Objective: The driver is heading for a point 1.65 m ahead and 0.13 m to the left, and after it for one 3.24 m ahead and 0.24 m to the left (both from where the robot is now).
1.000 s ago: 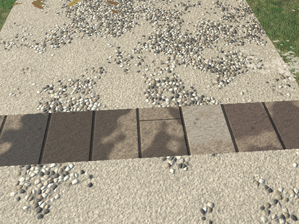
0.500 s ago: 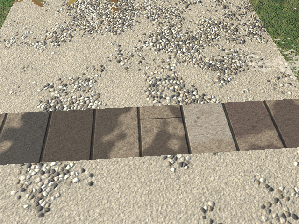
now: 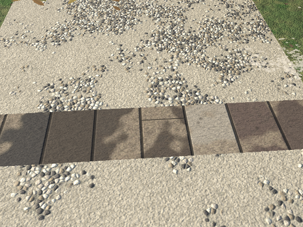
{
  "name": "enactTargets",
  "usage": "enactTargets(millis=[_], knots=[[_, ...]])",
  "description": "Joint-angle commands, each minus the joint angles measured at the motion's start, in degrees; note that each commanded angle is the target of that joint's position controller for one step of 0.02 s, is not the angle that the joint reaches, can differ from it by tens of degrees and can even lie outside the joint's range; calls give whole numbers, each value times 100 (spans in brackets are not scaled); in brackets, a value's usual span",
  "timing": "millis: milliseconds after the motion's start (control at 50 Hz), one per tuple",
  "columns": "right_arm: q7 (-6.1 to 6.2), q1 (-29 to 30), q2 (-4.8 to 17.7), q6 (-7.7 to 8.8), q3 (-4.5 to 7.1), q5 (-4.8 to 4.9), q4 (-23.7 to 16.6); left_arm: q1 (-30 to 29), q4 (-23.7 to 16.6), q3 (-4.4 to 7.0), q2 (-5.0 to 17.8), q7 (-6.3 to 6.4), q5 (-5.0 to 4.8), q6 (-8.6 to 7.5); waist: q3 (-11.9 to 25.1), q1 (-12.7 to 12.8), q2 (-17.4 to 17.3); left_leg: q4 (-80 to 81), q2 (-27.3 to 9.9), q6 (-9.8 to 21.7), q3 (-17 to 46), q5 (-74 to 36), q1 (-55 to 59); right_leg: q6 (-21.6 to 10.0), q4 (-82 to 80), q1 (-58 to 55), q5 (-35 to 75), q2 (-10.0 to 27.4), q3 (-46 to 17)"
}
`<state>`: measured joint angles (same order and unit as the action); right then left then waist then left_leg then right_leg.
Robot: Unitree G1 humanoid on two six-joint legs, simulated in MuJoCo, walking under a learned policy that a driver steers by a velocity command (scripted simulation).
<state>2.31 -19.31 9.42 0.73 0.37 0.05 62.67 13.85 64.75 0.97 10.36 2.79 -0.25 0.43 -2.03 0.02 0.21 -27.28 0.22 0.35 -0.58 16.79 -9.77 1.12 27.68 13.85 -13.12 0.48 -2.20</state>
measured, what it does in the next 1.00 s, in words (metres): walks ahead: left foot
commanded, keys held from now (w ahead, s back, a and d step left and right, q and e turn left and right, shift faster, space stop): no key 0.24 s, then w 0.76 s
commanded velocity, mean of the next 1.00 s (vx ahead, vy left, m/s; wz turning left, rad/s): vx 0.27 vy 0.00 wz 0.00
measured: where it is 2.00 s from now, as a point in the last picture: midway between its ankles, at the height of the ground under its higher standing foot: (159, 153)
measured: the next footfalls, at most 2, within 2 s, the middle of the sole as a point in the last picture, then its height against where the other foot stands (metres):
left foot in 0.98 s outside the picture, level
right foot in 1.54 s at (187, 170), level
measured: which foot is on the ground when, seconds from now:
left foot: down 0.00-0.50, up 0.52-0.96, down 0.98-1.00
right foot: down 0.00-1.00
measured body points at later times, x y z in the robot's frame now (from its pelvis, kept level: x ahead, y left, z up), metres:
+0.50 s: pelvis +0.05 -0.03 -0.01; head +0.05 -0.04 +0.44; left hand +0.06 +0.22 -0.15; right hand -0.02 -0.27 -0.16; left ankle -0.02 +0.11 -0.74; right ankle +0.04 -0.13 -0.74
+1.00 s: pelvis +0.29 +0.00 -0.03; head +0.33 +0.00 +0.42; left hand +0.17 +0.24 -0.16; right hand +0.52 -0.22 -0.12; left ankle +0.43 +0.09 -0.74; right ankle +0.05 -0.13 -0.72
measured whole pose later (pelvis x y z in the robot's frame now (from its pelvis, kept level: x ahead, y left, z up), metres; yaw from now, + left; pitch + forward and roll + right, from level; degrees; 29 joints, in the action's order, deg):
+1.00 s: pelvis +0.29 +0.00 -0.03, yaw +0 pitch +2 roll +0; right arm -2.5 2.9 12.3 6.4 2.3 1.4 47.6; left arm 29.8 62.5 2.0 12.1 1.1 0.0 -3.5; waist -2.5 3.3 0.0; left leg -33.2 0.4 5.9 -3.9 3.0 -31.2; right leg -0.2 28.5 -6.6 -27.5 1.6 1.8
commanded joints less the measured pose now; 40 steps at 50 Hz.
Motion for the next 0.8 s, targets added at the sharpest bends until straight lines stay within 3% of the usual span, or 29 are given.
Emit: enactTargets(millis=[20,240,260,300,320,360,380,400,420,440,480,500,520,540,560,580,600,640,660,700,740,800], knots=[[15,-514,480,21,80,2,-47,310,-86,76,511,16,-1,-25,-176,0,-38,585,-135,83,128,-628,-437,-166,-371,-186,701,44,-4],[19,-584,438,28,90,7,-54,387,-98,81,473,19,-5,-31,-199,0,-39,573,-133,83,124,-622,-447,-165,-355,-178,699,42,0],[24,-697,378,21,79,4,9,492,-40,63,397,21,-1,-26,-56,-1,-64,625,-88,100,84,-51,-390,-169,-346,-243,181,-32,84],[65,-698,623,-8,169,76,-26,502,-51,102,461,38,-57,-28,-299,-35,-273,719,-131,336,277,1870,-607,-257,47,175,-1590,-313,366],[77,-723,730,4,206,106,-77,401,-125,112,476,32,-58,-69,-547,-85,-390,912,-366,520,620,2658,-749,-321,266,574,-2081,-324,388],[57,-1040,1054,109,328,168,-76,96,-331,65,238,-48,-73,-259,-782,-254,-992,1587,-1310,1045,1936,3378,-509,-336,1266,1277,-1483,-295,587],[47,-1009,1185,159,392,172,-107,-25,-413,60,222,-104,-86,-361,-923,-272,-1127,1860,-1804,1324,2570,3284,-603,-399,1813,1437,-1148,-60,450],[36,-878,1134,203,392,127,-184,-82,-474,83,278,-156,-119,-439,-996,-209,-1027,1952,-1976,1420,2758,3008,-607,-486,2120,1626,-1304,108,321],[12,-682,1105,247,389,126,-269,-38,-524,83,264,-196,-163,-501,-1038,-93,-1013,1893,-1983,1366,2667,2699,-580,-584,1969,1662,-1541,236,230],[-15,-446,1057,266,381,184,-361,96,-521,95,284,-223,-194,-558,-998,59,-920,1743,-1804,1180,2291,2314,-631,-665,1345,1310,-1530,270,255],[-59,-134,1034,226,377,254,-482,930,-121,195,328,-241,-162,-606,-655,418,-586,1041,-1030,793,1184,1516,-1313,-575,22,-595,-424,-235,783],[-67,-27,987,246,355,233,-555,1484,70,277,456,-246,-121,-586,-450,605,-273,248,-712,642,770,854,-1681,-542,-131,-1322,-226,-139,473],[-112,140,653,312,254,139,-682,2349,182,410,892,-212,-110,-579,-58,894,1026,-1906,-141,308,-27,406,-2364,-869,-949,-2106,-738,1002,-1260],[-105,85,299,432,185,202,-875,2837,171,471,1407,-297,-66,-658,149,879,2020,-3415,358,251,69,1400,-3487,-1677,-1916,-2497,-1547,2138,-3800],[-125,158,540,517,231,292,-898,2232,50,327,1004,-301,-12,-746,-281,530,1049,-4411,-87,386,580,1216,-3921,-1764,-1932,-2063,-1928,2342,-3950],[-182,247,613,580,237,313,-923,1669,-150,244,734,-315,-37,-791,-547,339,579,-4628,-349,525,676,543,-4143,-1560,-1895,-1818,-1770,2101,-3194],[-199,250,660,613,266,255,-882,1280,-290,194,682,-355,-38,-789,-542,196,355,-4455,-547,563,563,9,-4033,-1357,-1952,-1641,-1195,1790,-2447],[-234,401,883,614,390,156,-882,1216,-338,100,453,-375,-6,-712,-488,123,353,-3845,-749,503,365,-571,-3672,-1038,-1984,-1510,286,1313,-1312],[-271,425,791,579,391,157,-870,1414,-294,76,406,-349,17,-672,-412,143,451,-3692,-739,435,224,-701,-3544,-997,-1967,-1509,867,1172,-969],[-309,743,596,503,352,142,-983,1687,-257,79,549,-271,40,-621,-421,190,407,-3315,-724,272,48,-921,-3641,-1068,-1989,-1509,1590,1112,-645],[-314,1429,479,485,282,126,-1273,1655,-342,91,714,-201,64,-586,-575,270,310,-2444,-673,155,-34,-1251,-3638,-1118,-2109,-1290,1748,1094,-467],[-371,2204,459,507,206,152,-1559,1756,-414,128,890,-142,39,-572,-685,428,424,-1259,-429,113,-270,-1776,-3091,-1112,-2304,-1011,1594,1036,-224]])
Keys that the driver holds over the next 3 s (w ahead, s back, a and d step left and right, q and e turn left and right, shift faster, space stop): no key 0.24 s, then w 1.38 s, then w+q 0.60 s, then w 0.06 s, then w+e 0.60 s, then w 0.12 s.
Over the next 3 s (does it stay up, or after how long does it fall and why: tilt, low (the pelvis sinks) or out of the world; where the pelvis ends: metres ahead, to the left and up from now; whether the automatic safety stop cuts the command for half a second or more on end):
stays up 1.43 0.09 0.01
